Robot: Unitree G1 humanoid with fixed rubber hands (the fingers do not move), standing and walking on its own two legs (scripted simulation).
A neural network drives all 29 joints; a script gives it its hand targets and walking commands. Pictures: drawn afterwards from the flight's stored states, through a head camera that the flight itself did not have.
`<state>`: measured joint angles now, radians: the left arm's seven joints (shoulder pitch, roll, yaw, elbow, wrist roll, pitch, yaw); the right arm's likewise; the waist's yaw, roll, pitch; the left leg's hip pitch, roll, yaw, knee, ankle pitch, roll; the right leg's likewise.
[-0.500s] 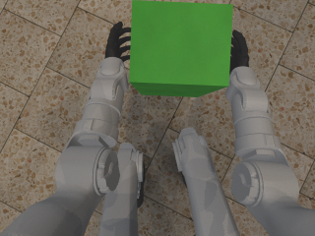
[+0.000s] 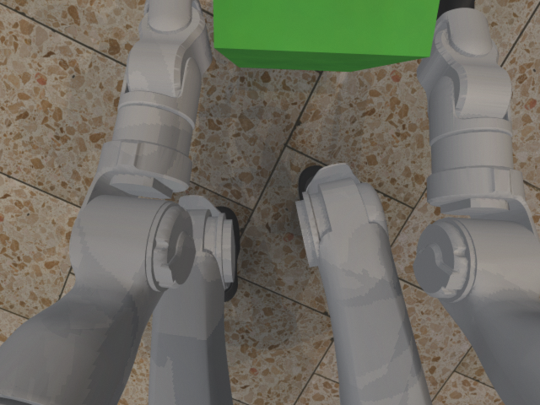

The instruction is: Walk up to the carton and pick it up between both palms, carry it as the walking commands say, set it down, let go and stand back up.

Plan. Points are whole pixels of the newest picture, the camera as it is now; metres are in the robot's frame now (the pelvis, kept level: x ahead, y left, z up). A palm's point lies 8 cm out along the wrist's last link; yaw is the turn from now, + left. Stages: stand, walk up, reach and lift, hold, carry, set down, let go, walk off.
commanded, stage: set down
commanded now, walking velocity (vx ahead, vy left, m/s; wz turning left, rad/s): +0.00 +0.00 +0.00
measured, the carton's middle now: out of the picture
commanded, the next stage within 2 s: none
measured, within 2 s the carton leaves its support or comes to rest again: rests again in 1.18 s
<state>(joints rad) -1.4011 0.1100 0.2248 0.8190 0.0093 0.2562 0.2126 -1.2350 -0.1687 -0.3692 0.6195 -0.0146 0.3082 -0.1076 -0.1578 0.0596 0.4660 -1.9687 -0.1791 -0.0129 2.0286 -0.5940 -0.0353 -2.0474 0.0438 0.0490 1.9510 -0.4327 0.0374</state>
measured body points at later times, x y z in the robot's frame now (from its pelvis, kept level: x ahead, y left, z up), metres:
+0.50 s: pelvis -0.01 -0.01 -0.05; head +0.35 -0.07 +0.21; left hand +0.58 +0.01 -0.19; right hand +0.51 -0.26 -0.20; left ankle +0.11 +0.11 -0.40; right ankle +0.16 -0.12 -0.40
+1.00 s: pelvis +0.00 +0.00 -0.05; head +0.36 -0.04 +0.20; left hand +0.57 +0.01 -0.21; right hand +0.51 -0.27 -0.21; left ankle +0.11 +0.11 -0.40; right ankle +0.16 -0.12 -0.40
